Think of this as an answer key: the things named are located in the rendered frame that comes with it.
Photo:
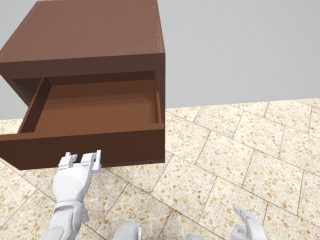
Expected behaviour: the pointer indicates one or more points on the drawer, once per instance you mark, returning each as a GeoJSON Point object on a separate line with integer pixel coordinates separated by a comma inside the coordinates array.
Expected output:
{"type": "Point", "coordinates": [117, 113]}

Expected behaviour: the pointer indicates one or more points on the robot left thigh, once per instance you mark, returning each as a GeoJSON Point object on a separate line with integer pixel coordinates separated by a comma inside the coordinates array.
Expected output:
{"type": "Point", "coordinates": [129, 231]}

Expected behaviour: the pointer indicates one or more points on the robot right hand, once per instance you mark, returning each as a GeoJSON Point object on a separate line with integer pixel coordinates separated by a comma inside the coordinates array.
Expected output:
{"type": "Point", "coordinates": [253, 230]}

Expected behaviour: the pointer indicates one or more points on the cabinet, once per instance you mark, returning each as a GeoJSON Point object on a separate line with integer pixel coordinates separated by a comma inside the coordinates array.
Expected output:
{"type": "Point", "coordinates": [84, 37]}

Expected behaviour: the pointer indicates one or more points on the robot left shin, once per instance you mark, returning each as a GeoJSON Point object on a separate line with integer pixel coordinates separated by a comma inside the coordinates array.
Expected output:
{"type": "Point", "coordinates": [130, 221]}

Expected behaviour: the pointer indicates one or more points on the robot left forearm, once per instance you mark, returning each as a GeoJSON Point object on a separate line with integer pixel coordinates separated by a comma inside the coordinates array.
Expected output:
{"type": "Point", "coordinates": [66, 221]}

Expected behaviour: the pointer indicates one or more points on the handle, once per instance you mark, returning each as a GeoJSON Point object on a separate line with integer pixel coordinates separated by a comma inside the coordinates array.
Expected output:
{"type": "Point", "coordinates": [96, 166]}

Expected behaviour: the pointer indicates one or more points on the robot left hand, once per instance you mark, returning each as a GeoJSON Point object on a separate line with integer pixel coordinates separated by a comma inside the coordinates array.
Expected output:
{"type": "Point", "coordinates": [72, 183]}

